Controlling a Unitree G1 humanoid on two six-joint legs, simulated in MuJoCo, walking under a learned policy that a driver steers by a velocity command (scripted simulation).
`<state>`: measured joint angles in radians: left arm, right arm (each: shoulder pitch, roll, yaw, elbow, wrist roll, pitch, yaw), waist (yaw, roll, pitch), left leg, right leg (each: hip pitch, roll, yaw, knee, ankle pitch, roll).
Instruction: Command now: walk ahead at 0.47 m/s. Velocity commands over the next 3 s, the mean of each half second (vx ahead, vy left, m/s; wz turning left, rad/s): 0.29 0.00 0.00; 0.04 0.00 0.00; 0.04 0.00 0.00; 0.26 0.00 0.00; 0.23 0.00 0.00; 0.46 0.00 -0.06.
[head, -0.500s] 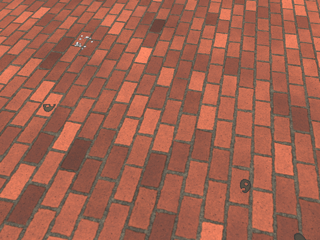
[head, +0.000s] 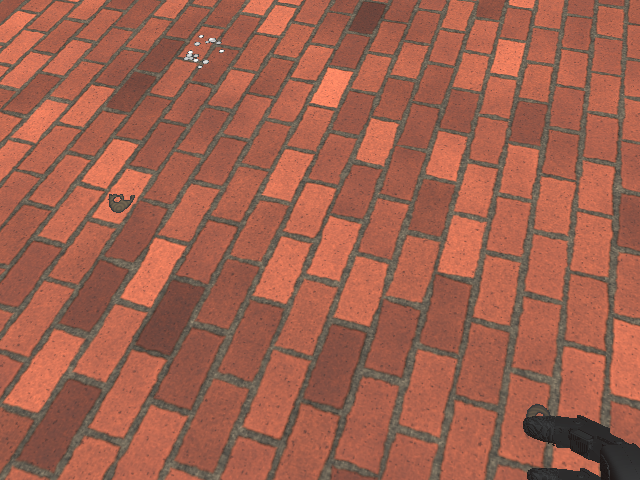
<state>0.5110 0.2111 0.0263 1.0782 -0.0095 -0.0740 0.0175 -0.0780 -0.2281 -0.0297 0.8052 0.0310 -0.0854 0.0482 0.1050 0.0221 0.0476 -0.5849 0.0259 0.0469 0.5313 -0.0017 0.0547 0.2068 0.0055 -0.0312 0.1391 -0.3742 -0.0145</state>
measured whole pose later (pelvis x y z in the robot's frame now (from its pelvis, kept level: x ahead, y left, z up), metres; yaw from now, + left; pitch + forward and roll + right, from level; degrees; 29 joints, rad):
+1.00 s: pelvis +0.29 -0.01 +0.00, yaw +1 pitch -1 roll +0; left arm 0.10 0.22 0.05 1.00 0.00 0.00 0.02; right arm 0.23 -0.23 -0.01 1.12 0.00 0.01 -0.04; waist -0.02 0.00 0.04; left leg -0.09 0.02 0.01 0.50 -0.39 -0.02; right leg -0.33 0.02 -0.03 0.53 -0.19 -0.04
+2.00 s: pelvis +0.45 -0.03 +0.01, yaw +1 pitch +1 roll -2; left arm 0.33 0.19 0.02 1.10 0.00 -0.06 0.02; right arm 0.06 -0.22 -0.06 0.93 0.01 -0.05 -0.01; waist 0.05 0.03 0.03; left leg -0.55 0.06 0.00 0.64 -0.08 0.01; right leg -0.02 0.05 -0.07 0.30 -0.30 -0.04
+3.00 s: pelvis +0.77 +0.03 +0.00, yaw -2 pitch +2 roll +0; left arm 0.39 0.22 0.07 1.06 -0.04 -0.09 0.02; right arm 0.05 -0.23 -0.07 0.91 0.01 -0.10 0.03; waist 0.04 -0.02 0.04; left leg -0.39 0.01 0.09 0.52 -0.16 0.04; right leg -0.32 -0.06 0.05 1.16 -0.43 -0.02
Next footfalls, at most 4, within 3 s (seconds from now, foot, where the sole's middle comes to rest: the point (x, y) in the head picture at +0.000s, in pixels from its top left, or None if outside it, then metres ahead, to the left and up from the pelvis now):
0.04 left None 0.25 0.12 -0.76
0.48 right None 0.38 -0.11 -0.76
2.06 left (337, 393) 0.63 0.09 -0.76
2.44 right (444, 425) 0.57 -0.14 -0.76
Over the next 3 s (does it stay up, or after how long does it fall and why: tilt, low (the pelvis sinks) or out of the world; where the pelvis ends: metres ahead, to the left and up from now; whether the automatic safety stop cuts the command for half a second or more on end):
stays up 0.77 0.03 0.00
